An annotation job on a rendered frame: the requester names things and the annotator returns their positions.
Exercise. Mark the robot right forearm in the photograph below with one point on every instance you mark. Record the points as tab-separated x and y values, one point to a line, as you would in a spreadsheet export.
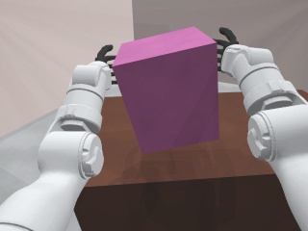
259	79

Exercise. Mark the robot left forearm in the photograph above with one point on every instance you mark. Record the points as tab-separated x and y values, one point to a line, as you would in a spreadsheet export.
85	96

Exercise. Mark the carton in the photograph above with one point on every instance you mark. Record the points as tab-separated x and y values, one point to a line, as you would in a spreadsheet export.
169	85

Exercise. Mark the robot right upper arm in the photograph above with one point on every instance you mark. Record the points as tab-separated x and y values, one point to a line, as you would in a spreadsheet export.
280	137

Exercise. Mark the right robot hand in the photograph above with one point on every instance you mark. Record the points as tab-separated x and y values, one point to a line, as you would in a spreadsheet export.
232	40

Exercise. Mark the left robot hand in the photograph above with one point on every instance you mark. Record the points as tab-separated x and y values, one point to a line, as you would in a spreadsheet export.
102	58

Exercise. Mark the pedestal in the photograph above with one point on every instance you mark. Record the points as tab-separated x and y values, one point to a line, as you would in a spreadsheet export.
209	186

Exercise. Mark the robot left upper arm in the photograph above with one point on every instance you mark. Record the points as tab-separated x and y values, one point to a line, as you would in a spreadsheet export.
66	162

